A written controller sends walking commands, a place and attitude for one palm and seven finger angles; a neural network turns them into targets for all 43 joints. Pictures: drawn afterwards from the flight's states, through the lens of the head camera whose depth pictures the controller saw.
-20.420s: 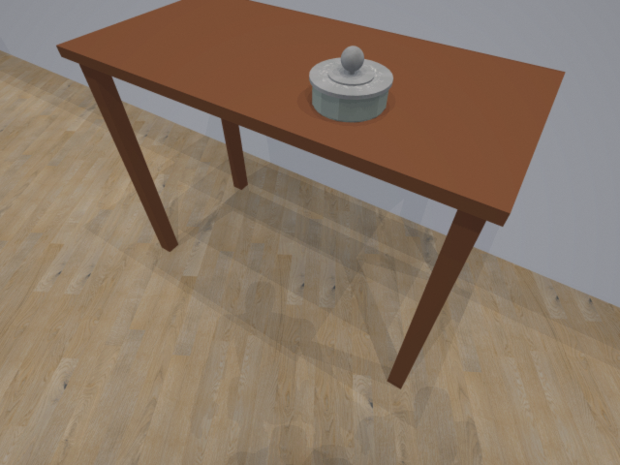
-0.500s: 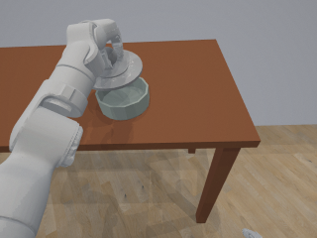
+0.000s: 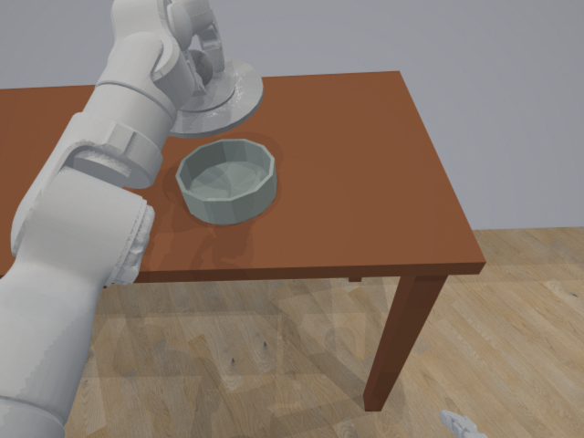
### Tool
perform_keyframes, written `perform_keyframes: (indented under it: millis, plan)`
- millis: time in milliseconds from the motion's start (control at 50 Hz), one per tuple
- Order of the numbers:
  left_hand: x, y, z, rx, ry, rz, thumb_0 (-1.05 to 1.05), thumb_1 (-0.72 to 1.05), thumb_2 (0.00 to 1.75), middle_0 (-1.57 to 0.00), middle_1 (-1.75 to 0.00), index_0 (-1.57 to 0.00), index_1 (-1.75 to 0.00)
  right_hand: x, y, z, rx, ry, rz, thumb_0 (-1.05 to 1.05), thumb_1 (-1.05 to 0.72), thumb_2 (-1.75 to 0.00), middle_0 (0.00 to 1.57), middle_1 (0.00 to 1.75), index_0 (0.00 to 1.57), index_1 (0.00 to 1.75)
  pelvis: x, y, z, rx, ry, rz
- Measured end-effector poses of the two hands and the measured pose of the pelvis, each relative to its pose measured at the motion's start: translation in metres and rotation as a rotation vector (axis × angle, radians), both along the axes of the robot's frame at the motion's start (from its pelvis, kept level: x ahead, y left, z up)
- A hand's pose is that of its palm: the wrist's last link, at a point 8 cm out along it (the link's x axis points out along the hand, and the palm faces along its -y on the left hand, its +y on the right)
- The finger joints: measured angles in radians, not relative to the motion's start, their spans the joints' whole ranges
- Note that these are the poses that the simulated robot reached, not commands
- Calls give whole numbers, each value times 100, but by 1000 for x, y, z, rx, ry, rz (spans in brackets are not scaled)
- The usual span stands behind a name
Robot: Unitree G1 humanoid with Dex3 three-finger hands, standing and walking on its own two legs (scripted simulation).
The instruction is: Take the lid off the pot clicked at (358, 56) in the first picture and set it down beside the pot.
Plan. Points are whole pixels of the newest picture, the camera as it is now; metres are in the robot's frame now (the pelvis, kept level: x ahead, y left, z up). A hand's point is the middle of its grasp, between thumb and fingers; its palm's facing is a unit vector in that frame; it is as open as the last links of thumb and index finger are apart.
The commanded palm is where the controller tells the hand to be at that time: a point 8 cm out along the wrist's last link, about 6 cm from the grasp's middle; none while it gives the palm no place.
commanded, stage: lift the lid straight up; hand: left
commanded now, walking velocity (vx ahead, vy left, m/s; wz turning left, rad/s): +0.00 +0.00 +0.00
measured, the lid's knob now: (194, 69) +0.50 +0.11 +0.28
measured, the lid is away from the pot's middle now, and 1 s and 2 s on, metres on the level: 0.02 0.08 0.19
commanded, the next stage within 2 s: move the lid sideways beside the pot in 0.52 s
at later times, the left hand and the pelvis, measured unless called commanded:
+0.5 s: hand (177, 43) +0.47 +0.12 +0.32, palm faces -0.13 -0.12 -0.98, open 7.4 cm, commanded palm +0.45 +0.12 +0.39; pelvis +0.00 +0.00 +0.00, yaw +0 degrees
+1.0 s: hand (138, 52) +0.48 +0.17 +0.31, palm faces -0.14 -0.08 -0.99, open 7.4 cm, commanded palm +0.45 +0.17 +0.39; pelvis +0.01 +0.00 +0.00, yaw +0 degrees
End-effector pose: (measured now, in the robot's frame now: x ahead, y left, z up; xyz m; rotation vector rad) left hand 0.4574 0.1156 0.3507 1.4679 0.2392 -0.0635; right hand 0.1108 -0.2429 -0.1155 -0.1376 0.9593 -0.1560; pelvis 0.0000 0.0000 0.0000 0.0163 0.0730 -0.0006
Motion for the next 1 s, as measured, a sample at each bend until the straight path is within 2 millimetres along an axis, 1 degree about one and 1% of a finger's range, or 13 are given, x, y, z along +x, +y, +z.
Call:
perform_keyframes:
  millis: [200,400,480,680,740,840,1000]
  plan:
    - [-4,3,14,15,-21,37,-3,29,75,-72,-97,-65,-92,5,-1,1,-4,1,16,1,-90,-90,20,30,20,30,-1,-1,0,0,0,10]
    - [-4,2,31,4,-53,54,-3,29,75,-72,-97,-65,-92,2,-4,0,-7,8,9,1,-90,-90,20,30,20,30,0,-3,0,-1,6,9]
    - [-2,3,31,1,-47,71,-3,29,75,-72,-97,-65,-92,-2,-5,-1,-5,24,4,1,-90,-90,20,30,20,30,0,-3,0,0,9,7]
    - [4,5,23,3,-29,59,-3,29,75,-72,-97,-65,-92,-8,-8,-2,-12,40,-11,1,-90,-90,20,30,20,30,1,-4,0,-1,15,5]
    - [7,9,22,4,-34,48,-3,29,75,-72,-97,-65,-92,-8,-10,-1,-16,43,-21,1,-90,-90,20,30,20,30,2,-4,0,-1,18,0]
    - [11,25,20,12,-30,71,-3,29,75,-72,-97,-65,-92,-9,-13,0,-21,53,-34,1,-90,-90,20,30,20,30,4,-4,-1,-2,22,-2]
    - [6,52,20,40,-42,100,-3,29,74,-72,-97,-65,-92,-2,-13,1,-22,58,-23,1,-90,-90,20,30,20,30,7,-2,-1,-6,22,8]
